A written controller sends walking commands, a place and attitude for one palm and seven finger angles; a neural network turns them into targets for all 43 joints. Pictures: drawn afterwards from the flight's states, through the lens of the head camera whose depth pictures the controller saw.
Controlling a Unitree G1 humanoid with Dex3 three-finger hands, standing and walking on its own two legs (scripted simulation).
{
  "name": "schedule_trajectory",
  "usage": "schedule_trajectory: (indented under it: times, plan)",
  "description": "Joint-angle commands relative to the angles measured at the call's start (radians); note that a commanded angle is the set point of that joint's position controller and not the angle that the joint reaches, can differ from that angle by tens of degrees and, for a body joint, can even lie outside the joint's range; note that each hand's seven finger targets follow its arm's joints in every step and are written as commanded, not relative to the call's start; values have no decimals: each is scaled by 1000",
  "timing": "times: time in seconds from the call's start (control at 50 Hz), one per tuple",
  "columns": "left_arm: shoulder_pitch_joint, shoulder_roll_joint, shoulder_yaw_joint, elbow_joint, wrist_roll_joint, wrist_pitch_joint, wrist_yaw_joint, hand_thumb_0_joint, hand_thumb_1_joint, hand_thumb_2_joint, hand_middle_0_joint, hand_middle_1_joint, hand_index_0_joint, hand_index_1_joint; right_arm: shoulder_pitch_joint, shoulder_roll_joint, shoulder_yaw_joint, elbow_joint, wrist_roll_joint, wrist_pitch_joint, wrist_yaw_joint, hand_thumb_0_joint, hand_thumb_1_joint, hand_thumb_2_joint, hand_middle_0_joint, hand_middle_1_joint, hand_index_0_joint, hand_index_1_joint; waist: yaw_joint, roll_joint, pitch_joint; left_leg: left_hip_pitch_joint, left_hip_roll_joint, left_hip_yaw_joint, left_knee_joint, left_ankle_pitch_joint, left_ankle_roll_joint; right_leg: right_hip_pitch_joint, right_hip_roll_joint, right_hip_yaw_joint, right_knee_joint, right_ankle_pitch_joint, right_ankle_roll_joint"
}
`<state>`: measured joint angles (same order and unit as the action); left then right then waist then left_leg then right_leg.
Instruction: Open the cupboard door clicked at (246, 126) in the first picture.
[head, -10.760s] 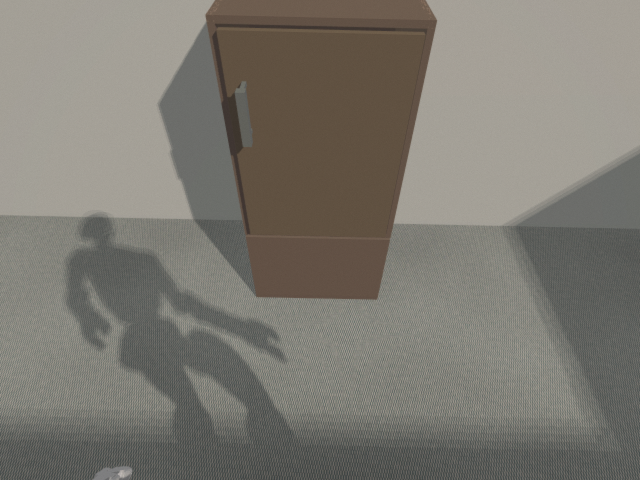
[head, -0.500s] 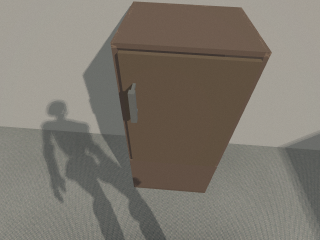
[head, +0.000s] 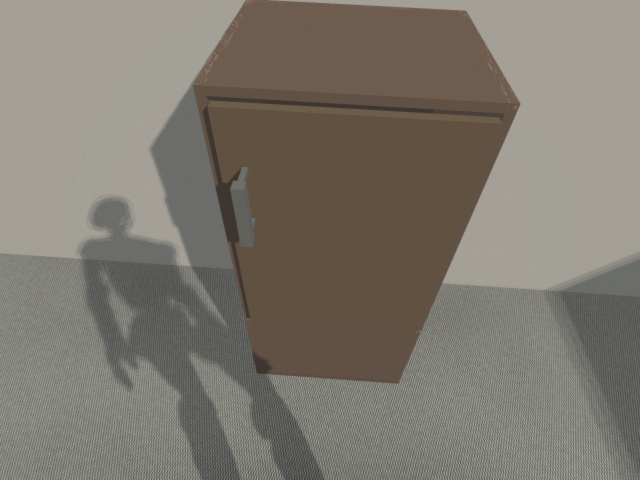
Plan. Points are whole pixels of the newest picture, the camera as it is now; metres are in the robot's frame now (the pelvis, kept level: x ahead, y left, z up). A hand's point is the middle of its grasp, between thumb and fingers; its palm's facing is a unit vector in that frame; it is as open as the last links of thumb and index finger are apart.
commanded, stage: raise the hand with hooked fingers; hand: left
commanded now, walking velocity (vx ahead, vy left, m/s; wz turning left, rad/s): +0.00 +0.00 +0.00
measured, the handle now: (245, 207) +0.53 +0.16 +0.02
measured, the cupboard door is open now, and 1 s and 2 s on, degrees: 0 0 0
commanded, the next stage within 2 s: none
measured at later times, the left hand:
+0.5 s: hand (199, 460) +0.16 +0.16 -0.07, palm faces +0.00 -1.00 +0.01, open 8.5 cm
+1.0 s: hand (142, 390) +0.22 +0.23 +0.00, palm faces +0.08 -0.99 -0.06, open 11.5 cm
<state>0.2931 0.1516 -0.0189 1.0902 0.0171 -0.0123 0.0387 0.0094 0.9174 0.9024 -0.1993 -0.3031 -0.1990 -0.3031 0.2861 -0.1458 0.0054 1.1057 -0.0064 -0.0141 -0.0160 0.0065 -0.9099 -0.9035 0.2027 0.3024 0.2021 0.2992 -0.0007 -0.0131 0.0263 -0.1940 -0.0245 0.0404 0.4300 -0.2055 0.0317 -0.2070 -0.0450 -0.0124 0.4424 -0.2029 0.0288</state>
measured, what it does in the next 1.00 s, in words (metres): lowers itself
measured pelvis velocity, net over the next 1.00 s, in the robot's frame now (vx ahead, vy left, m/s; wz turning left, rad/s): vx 0.01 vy -0.01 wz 0.02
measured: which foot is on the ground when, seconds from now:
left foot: down 0.00-1.00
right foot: down 0.00-1.00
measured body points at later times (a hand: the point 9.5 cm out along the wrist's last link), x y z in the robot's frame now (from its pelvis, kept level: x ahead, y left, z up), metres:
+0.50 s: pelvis +0.00 -0.03 -0.07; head +0.03 -0.01 +0.38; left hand +0.16 +0.22 -0.06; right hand +0.22 -0.29 -0.09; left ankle +0.02 +0.10 -0.74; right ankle +0.02 -0.14 -0.74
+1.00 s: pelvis +0.01 -0.01 -0.07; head +0.06 +0.00 +0.38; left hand +0.21 +0.29 +0.00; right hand +0.16 -0.25 -0.15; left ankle +0.02 +0.10 -0.74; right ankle +0.02 -0.14 -0.74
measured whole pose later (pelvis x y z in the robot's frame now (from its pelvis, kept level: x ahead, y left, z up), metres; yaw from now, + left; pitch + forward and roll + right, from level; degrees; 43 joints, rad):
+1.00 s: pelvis +0.01 -0.01 -0.07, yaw +1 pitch +12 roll -2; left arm 0.38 0.29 0.35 0.02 -0.38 -0.33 -0.37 0.01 0.03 0.53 -0.26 -0.87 -0.26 -0.87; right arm 0.31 -0.22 -0.01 0.57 0.04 -0.23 -0.05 0.02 -0.90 -0.90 0.21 0.30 0.21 0.30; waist -0.01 0.02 -0.12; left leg -0.76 0.02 -0.01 1.04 -0.49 0.01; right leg -0.74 -0.01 -0.05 0.99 -0.46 0.01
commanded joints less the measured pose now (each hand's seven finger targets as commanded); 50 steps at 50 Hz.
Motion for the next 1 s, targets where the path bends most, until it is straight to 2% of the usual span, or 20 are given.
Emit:
schedule_trajectory:
  times: [0.0,0.04,0.06,0.08,0.1,0.12,0.14,0.16,0.22,0.26,0.3,0.36,0.42,0.5,0.58,0.66,0.76,0.82,0.9,0.98]
  plan:
    - [66,91,21,-29,-3,-12,1,0,900,900,-200,-300,-200,-300,39,-95,-16,-27,-1,-12,-6,0,-900,-900,200,300,200,300,4,-2,64,-74,105,-109,-123,-48,-12,-9,-65,71,-92,-18,-47]
    - [65,90,24,-32,-3,-13,2,0,900,900,-200,-300,-200,-300,44,-92,-16,-25,-2,-13,-6,0,-900,-900,200,300,200,300,3,-7,51,-66,105,-104,-114,-22,-12,-2,-65,72,-92,-3,-49]
    - [125,126,23,4,11,-27,38,0,900,900,-200,-300,-200,-300,-44,-129,-15,-86,2,-24,1,0,-900,-900,200,300,200,300,42,-52,41,-83,122,-65,80,66,-34,-2,-102,92,-64,254,-46]
    - [-645,388,207,-1587,-213,-256,34,0,877,890,-202,-315,-202,-315,-28,-295,-36,-447,45,-168,-48,0,-900,-900,200,300,200,300,-106,155,-488,205,18,-55,-36,81,-18,92,12,-17,19,130,-46]
    - [-162,303,174,-1323,-134,-199,73,0,853,880,-203,-330,-203,-330,-121,-197,1,-400,56,-267,-84,0,-900,-900,200,300,200,300,14,270,-393,173,49,-26,-71,39,-20,33,42,-54,78,-20,-75]
    - [-114,204,129,-1179,-153,-144,116,0,830,870,-205,-345,-205,-345,-113,-211,-18,-341,56,-293,-87,0,-900,-900,200,300,200,300,-8,247,-281,22,49,-36,-67,-112,-45,-9,38,-81,78,-104,-63]
    - [140,-54,-33,-985,-158,-53,108,0,807,860,-207,-360,-207,-360,-95,-153,-17,-336,71,-296,-72,0,-900,-900,200,300,200,300,-32,142,-114,-58,58,-68,-81,-199,-36,-98,43,-100,69,-120,-52]
    - [-12,-13,-18,-1176,-212,-83,90,0,783,850,-208,-375,-208,-375,-106,-203,-16,-413,80,-309,-74,0,-900,-900,200,300,200,300,-41,120,-4,-130,43,-95,-61,-242,-31,-128,35,-97,63,-152,-44]
    - [55,50,76,-980,-186,-237,23,0,713,820,-213,-420,-213,-420,-111,-234,-52,-469,48,-336,-64,0,-900,-900,200,300,200,300,-59,-99,120,-279,7,-83,107,-281,-31,-332,39,-92,87,-335,-35]
    - [228,16,117,-851,-215,-364,-81,0,667,800,-217,-450,-217,-450,-120,-221,-75,-525,27,-341,-41,0,-900,-900,200,300,200,300,8,-283,53,-397,0,-57,224,-258,-41,-421,45,-91,177,-421,-35]
    - [376,52,188,-835,-260,-496,-214,0,620,780,-220,-480,-220,-480,-147,-220,-100,-588,19,-338,-10,0,-900,-900,200,300,200,300,59,-305,-43,-479,-11,-29,328,-211,-45,-418,43,-54,247,-407,-44]
    - [347,192,302,-854,-292,-609,-412,0,550,750,-225,-525,-225,-525,-189,-237,-117,-683,36,-320,23,0,-900,-900,200,300,200,300,61,-121,-136,-538,-29,-5,437,-147,-46,-377,23,-2,345,-246,-65]
    - [283,276,403,-1044,-332,-587,-451,0,480,720,-230,-570,-230,-570,-187,-222,-114,-748,37,-290,8,0,-900,-900,200,300,200,300,89,26,-262,-566,-29,6,497,-109,-27,-355,14,68,396,-191,-56]
    - [104,262,408,-1388,-376,-620,-387,0,387,680,-237,-630,-237,-630,-134,-189,-106,-744,35,-278,-15,0,-900,-900,200,300,200,300,29,183,-372,-473,6,-30,553,-18,-14,-393,37,57,449,-49,-54]
    - [-18,223,295,-1423,-357,-667,-412,0,293,640,-243,-690,-243,-690,-93,-202,-88,-667,26,-292,-38,0,-900,-900,200,300,200,300,-68,161,-308,-496,28,-65,624,-33,-1,-530,58,39,475,-50,-50]
    - [-22,250,277,-1227,-361,-552,-529,0,200,600,-250,-750,-250,-750,-90,-239,-75,-650,46,-308,-58,0,-900,-900,200,300,200,300,-86,74,-272,-557,29,-78,622,-102,4,-542,63,41,438,-142,-44]
    - [99,379,478,-1152,-428,-299,-576,0,83,550,-258,-825,-258,-825,-132,-237,-72,-724,67,-275,-69,0,-900,-900,200,300,200,300,32,1,-433,-521,13,-64,538,0,2,-306,34,46,391,-50,-26]
    - [116,380,555,-1229,-465,-287,-495,0,13,520,-263,-870,-263,-870,-145,-201,-64,-742,52,-270,-65,0,-900,-900,200,300,200,300,77,-1,-455,-491,15,-76,499,72,-9,-255,49,-3,423,50,-36]
    - [83,275,467,-1261,-426,-371,-397,0,-80,480,-270,-930,-270,-930,-114,-196,-68,-715,45,-277,-48,0,-900,-900,200,300,200,300,30,33,-341,-449,19,-74,456,41,-18,-392,65,-64,434,-15,-39]
    - [11,272,381,-1184,-373,-398,-429,0,-173,440,-277,-990,-277,-990,-69,-239,-67,-702,48,-282,-44,0,-900,-900,200,300,200,300,-22,60,-275,-455,24,-83,444,-65,-16,-487,65,-65,418,-142,-44]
